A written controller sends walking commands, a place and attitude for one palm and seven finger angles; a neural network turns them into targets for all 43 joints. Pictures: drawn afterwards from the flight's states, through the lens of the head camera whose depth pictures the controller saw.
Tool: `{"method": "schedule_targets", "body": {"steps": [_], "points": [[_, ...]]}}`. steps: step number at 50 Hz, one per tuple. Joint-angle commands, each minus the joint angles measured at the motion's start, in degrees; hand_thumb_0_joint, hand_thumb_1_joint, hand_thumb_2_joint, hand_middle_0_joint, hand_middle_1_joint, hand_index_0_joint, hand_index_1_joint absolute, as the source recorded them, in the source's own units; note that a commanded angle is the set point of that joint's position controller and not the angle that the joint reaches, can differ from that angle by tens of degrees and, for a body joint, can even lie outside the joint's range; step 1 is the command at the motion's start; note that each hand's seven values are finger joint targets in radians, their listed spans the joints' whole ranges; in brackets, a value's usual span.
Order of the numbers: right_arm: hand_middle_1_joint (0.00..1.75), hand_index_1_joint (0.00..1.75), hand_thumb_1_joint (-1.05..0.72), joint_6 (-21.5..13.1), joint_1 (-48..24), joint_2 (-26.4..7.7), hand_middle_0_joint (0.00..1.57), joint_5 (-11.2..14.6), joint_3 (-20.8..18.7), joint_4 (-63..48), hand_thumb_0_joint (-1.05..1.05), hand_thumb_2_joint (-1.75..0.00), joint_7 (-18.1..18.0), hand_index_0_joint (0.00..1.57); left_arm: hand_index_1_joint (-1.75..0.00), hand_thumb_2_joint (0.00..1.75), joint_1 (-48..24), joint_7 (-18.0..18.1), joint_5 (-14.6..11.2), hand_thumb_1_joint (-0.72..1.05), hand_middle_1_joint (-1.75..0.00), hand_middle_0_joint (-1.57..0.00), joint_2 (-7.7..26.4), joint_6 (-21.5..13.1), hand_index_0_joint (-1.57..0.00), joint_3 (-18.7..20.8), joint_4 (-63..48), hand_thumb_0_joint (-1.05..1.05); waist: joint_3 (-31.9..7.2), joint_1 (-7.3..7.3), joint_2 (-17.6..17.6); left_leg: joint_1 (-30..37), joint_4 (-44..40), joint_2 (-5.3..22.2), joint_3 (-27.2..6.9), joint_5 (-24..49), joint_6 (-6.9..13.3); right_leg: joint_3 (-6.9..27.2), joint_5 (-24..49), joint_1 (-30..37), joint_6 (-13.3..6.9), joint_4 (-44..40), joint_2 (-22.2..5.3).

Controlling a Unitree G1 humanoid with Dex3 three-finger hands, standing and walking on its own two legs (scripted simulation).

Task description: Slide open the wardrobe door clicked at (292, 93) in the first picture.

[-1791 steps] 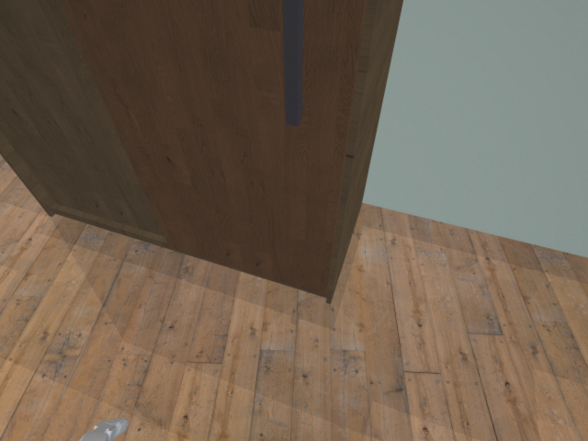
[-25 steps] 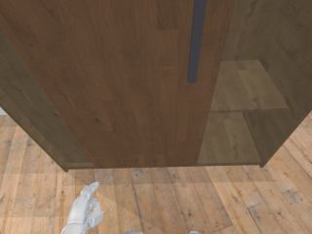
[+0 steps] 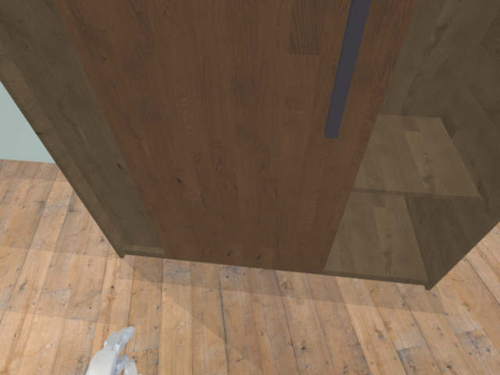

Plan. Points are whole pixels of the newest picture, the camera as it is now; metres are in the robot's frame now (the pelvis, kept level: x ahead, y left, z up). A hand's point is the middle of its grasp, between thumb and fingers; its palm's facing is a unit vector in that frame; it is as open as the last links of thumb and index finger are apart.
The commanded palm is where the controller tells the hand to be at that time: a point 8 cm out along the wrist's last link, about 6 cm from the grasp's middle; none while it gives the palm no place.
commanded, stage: stop stepping back and stand still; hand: right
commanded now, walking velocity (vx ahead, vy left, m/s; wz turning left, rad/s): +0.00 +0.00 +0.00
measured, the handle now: (345, 58) +0.63 -0.15 +0.21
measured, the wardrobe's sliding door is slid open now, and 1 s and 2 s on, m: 0.43 0.43 0.43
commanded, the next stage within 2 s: let the arm hang, fingers relaxed in 0.30 s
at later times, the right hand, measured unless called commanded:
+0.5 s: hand (464, 310) +0.23 -0.29 +0.03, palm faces +0.24 +0.84 -0.48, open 7.4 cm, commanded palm none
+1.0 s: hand out of the picture -0.05 -0.19 -0.17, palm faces -0.02 +0.98 -0.21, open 7.3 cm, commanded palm none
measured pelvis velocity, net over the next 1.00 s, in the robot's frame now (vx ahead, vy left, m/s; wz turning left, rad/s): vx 0.00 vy -0.01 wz -0.01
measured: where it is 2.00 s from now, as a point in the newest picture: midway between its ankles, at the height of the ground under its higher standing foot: outside the picture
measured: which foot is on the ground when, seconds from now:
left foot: down 0.00-1.00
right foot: down 0.00-1.00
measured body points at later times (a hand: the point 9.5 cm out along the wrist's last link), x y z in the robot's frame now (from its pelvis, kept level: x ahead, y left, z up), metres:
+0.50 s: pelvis +0.01 -0.02 -0.01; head +0.02 +0.00 +0.44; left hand +0.19 +0.22 -0.11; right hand +0.21 -0.33 +0.06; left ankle -0.03 +0.10 -0.73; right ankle +0.03 -0.11 -0.73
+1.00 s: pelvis +0.00 -0.01 +0.01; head +0.04 -0.02 +0.45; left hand -0.01 +0.22 -0.15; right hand -0.04 -0.25 -0.15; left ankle -0.03 +0.10 -0.73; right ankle +0.03 -0.11 -0.73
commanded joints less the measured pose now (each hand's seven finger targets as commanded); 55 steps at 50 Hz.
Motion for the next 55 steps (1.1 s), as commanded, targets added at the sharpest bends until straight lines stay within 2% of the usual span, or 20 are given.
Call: {"method": "schedule_targets", "body": {"steps": [1,3,4,6,8,13,19,20,21,23,27,29,32,34,36,38,39,42,48,55], "points": [[0.30,0.30,-0.90,-2.97,-6.74,-9.28,0.20,-0.11,-5.87,-6.38,0.00,-0.90,-1.04,0.20,-0.30,0.90,-6.25,0.69,-0.98,0.90,-0.30,-0.20,6.40,-4.25,-0.20,1.85,-8.14,0.00,-2.07,1.02,1.71,-1.31,-4.15,13.85,-10.72,12.96,4.22,1.59,8.20,7.66,-0.66,-10.21,-1.92],[0.30,0.30,-0.90,-3.60,-6.59,-9.53,0.20,-0.14,-5.92,-8.34,0.00,-0.90,-0.59,0.20,-0.30,0.90,-7.92,1.24,-1.28,0.90,-0.30,-0.20,7.52,-4.70,-0.20,2.42,-8.98,0.00,-3.60,-0.16,-5.65,-3.52,-0.56,7.02,-5.50,10.42,-0.80,6.67,16.84,13.74,-2.57,-15.54,-5.82],[0.30,0.30,-0.90,-3.66,-6.79,-10.27,0.20,-0.06,-6.19,-9.67,0.00,-0.90,-0.40,0.20,-0.30,0.90,-8.20,1.51,-1.74,0.90,-0.30,-0.20,8.10,-4.80,-0.20,2.57,-10.06,0.00,-3.92,-0.59,-6.05,-2.85,-0.23,5.09,-3.81,9.17,-2.18,9.44,19.63,14.14,-3.26,-16.33,-7.74],[0.30,0.30,-0.90,-3.87,-5.66,-10.95,0.20,-0.63,-6.92,-11.64,0.00,-0.90,-0.04,0.20,-0.30,0.90,-8.38,1.19,-0.90,0.90,-0.30,-0.20,6.66,-4.88,-0.20,1.17,-9.95,0.00,-4.37,-0.50,-9.40,-1.60,3.31,3.42,-0.85,11.87,-3.09,11.14,30.22,13.43,-3.74,-17.15,-8.36],[0.30,0.30,-0.90,-4.33,-3.66,-10.89,0.20,-0.64,-7.19,-13.10,0.00,-0.90,0.06,0.20,-0.30,0.90,-8.32,0.77,-0.71,0.90,-0.30,-0.20,6.38,-5.25,-0.20,1.24,-9.94,0.00,-5.71,-0.75,-11.41,-0.93,2.41,2.81,-0.75,5.38,-3.33,11.22,27.69,13.56,-3.64,-18.72,-9.05],[0.30,0.30,-0.90,-4.17,0.53,-10.55,0.20,0.06,-8.30,-11.58,0.00,-0.90,-0.08,0.20,-0.30,0.90,-7.68,0.54,-0.66,0.90,-0.30,-0.20,6.27,-5.07,-0.20,1.40,-10.27,0.00,-8.62,-0.40,-5.22,3.17,-2.42,4.82,-4.64,16.61,-1.85,6.28,24.61,12.22,-1.95,-14.72,-5.66],[0.30,0.30,-0.90,-3.42,-1.99,-10.27,0.20,0.50,-7.68,-8.54,0.00,-0.90,0.09,0.20,-0.30,0.90,-8.11,1.36,-0.63,0.90,-0.30,-0.20,6.54,-3.92,-0.20,1.50,-10.80,0.00,-8.32,-0.24,-4.51,1.53,-3.70,5.43,-5.52,18.14,-1.86,5.40,22.98,14.03,-1.56,-15.46,-5.05],[0.30,0.30,-0.90,4.91,-4.77,-0.61,0.20,-5.16,16.45,35.25,0.00,-0.90,7.88,0.20,-0.30,0.90,-11.14,-4.50,-0.93,0.90,-0.30,-0.20,16.28,-5.27,-0.20,5.09,2.50,0.00,-5.41,2.10,-2.01,-5.00,4.84,10.02,-2.20,29.95,-0.96,5.27,34.08,11.69,-1.86,-5.66,-6.15],[0.30,0.30,-0.90,8.51,-6.57,-0.65,0.20,-4.48,15.78,37.48,0.00,-0.90,9.08,0.20,-0.30,0.90,-8.19,-4.85,-1.44,0.90,-0.30,-0.20,14.22,-1.17,-0.20,5.15,2.00,0.00,-7.97,1.57,-1.00,-6.56,3.42,9.55,-4.26,22.48,-0.94,4.67,29.79,13.70,-1.39,-6.98,-6.43],[0.30,0.30,-0.90,9.47,-9.64,1.65,0.20,-4.38,17.72,42.83,0.00,-0.90,9.64,0.20,-0.30,0.90,-7.95,-4.85,-0.73,0.90,-0.30,-0.20,11.50,2.02,-0.20,3.12,1.28,0.00,-5.13,0.69,2.76,-8.57,4.72,7.46,-1.53,5.63,-1.44,8.12,18.79,7.96,-3.58,-10.17,-7.53],[0.30,0.30,-0.90,10.06,-14.73,1.59,0.20,-4.42,19.92,57.15,0.00,-0.90,9.29,0.20,-0.30,0.90,-8.62,-4.53,0.48,0.90,-0.30,-0.20,9.65,4.89,-0.20,1.29,2.65,0.00,-2.09,-0.10,9.56,-3.20,1.90,8.35,-3.88,8.28,-1.30,9.05,16.81,3.83,-3.52,-12.71,-5.19],[0.30,0.30,-0.90,10.16,-16.54,0.66,0.20,-4.48,20.72,64.21,0.00,-0.90,9.07,0.20,-0.30,0.90,-8.39,-4.30,0.97,0.90,-0.30,-0.20,9.24,5.91,-0.20,1.22,4.83,0.00,-1.09,0.41,5.69,-4.21,-0.90,9.57,-6.59,9.81,-0.19,7.62,14.72,6.80,-2.60,-13.06,-3.28],[0.30,0.30,-0.90,10.16,-17.37,0.93,0.20,-4.18,21.51,72.60,0.00,-0.90,9.10,0.20,-0.30,0.90,-8.25,-3.93,0.97,0.90,-0.30,-0.20,8.18,6.49,-0.20,0.58,9.02,0.00,-0.23,0.52,-5.42,-2.56,-3.18,8.57,-6.71,7.21,-0.63,7.30,12.78,9.09,-2.28,-17.16,-3.55],[0.30,0.30,-0.90,9.83,-15.86,1.26,0.20,-4.08,21.80,77.23,0.00,-0.90,9.15,0.20,-0.30,0.90,-8.01,-3.60,0.65,0.90,-0.30,-0.20,7.89,6.59,-0.20,0.39,11.41,0.00,-0.48,0.19,-6.10,-1.14,-5.35,7.85,-6.75,6.53,-0.69,7.50,12.31,10.28,-2.25,-17.78,-3.70],[0.30,0.30,-0.90,9.67,-14.57,3.65,0.20,-3.91,21.37,80.87,0.00,-0.90,9.04,0.20,-0.30,0.90,-6.52,-3.14,0.77,0.90,-0.30,-0.20,6.37,6.63,-0.20,0.55,13.91,0.00,-2.05,0.29,-10.12,0.66,-6.64,8.17,-6.75,7.45,-0.18,6.94,11.27,11.59,-2.22,-17.92,-3.78],[0.30,0.30,-0.90,9.51,-14.03,3.96,0.20,-3.75,21.78,83.60,0.00,-0.90,9.10,0.20,-0.30,0.90,-5.20,-2.96,0.48,0.90,-0.30,-0.20,5.66,6.66,-0.20,0.54,16.16,0.00,-2.01,0.39,-9.46,1.08,-7.64,8.22,-6.63,8.08,-0.05,6.90,11.44,12.31,-2.12,-18.24,-3.95],[0.30,0.30,-0.90,9.46,-13.89,4.11,0.20,-3.78,22.06,84.65,0.00,-0.90,9.01,0.20,-0.30,0.90,-4.57,-2.91,0.29,0.90,-0.30,-0.20,5.81,6.85,-0.20,0.62,16.86,0.00,-1.19,0.49,-5.15,0.33,-8.72,8.09,-6.48,7.65,-0.20,7.14,11.63,12.92,-2.07,-18.08,-4.19],[0.30,0.30,-0.90,9.57,-13.99,5.49,0.20,-3.63,22.61,87.58,0.00,-0.90,8.89,0.20,-0.30,0.90,-2.48,-2.72,0.21,0.90,-0.30,-0.20,5.25,7.03,-0.20,0.74,19.80,0.00,0.86,0.93,-2.64,-0.80,-10.17,8.07,-6.14,4.93,-0.21,7.17,9.95,13.11,-1.97,-19.31,-4.58],[0.30,0.30,-0.90,9.53,-12.21,6.84,0.20,-3.57,22.94,91.33,0.00,-0.90,8.49,0.20,-0.30,0.90,-0.07,-2.54,0.08,0.90,-0.30,-0.20,3.98,6.84,-0.20,0.69,23.44,0.00,1.40,0.67,0.29,-0.38,-10.22,8.03,-5.49,5.84,-0.42,6.96,12.12,13.93,-2.13,-20.02,-4.82],[0.30,0.30,-0.90,9.40,-12.57,7.68,0.20,-3.71,22.77,92.17,0.00,-0.90,8.10,0.20,-0.30,0.90,0.49,-2.63,0.18,0.90,-0.30,-0.20,2.51,6.67,-0.20,0.63,25.26,0.00,2.56,0.57,-0.30,-0.24,-9.69,7.97,-5.32,6.27,-0.68,6.78,13.45,13.40,-2.21,-20.83,-4.94]]}}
